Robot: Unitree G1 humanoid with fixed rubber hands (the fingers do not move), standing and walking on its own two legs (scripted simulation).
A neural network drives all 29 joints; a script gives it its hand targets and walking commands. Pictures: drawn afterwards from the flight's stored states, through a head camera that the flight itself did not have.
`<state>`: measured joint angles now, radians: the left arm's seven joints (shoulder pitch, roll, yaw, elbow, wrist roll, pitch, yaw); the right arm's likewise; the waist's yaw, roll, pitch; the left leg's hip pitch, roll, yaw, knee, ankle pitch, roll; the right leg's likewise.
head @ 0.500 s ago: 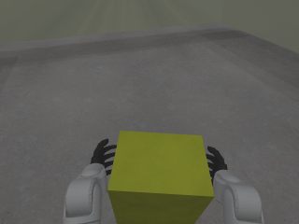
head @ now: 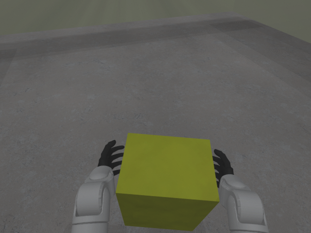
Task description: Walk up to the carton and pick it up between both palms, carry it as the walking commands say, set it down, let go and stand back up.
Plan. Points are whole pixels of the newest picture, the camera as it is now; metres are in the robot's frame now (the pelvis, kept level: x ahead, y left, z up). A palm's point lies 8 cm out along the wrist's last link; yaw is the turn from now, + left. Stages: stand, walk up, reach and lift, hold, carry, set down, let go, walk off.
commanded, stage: carry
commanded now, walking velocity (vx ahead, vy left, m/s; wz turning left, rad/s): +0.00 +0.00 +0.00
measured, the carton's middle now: (163, 186) +0.27 +0.01 -0.02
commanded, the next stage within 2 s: hold in 1.04 s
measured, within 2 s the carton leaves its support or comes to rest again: neither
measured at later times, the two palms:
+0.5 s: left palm (114, 161) +0.30 +0.14 +0.05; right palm (226, 170) +0.29 -0.16 +0.04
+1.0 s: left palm (117, 158) +0.31 +0.13 +0.05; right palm (227, 168) +0.30 -0.16 +0.04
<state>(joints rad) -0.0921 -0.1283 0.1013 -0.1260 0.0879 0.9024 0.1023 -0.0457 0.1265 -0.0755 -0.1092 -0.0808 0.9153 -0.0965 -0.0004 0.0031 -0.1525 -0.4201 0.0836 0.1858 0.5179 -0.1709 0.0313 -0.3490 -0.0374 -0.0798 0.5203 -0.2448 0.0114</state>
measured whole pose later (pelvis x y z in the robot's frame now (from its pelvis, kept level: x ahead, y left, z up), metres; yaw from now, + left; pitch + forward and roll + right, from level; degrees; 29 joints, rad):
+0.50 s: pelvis +0.03 -0.01 +0.00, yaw +0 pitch +4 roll +0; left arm -0.09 -0.13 0.11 -0.04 0.11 0.80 0.08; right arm -0.05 0.13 -0.08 -0.02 -0.10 0.82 -0.09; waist 0.00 0.00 -0.14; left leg -0.37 0.10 0.18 0.54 -0.23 0.00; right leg -0.29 -0.03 -0.09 0.53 -0.30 0.00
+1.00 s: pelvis +0.04 -0.02 +0.00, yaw +0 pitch +4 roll +0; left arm -0.11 -0.13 0.12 0.01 0.12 0.77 0.07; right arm -0.07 0.13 -0.09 0.03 -0.11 0.78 -0.08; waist -0.01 0.00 -0.13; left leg -0.35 0.10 0.19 0.53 -0.24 0.00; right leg -0.28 -0.02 -0.08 0.52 -0.31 0.00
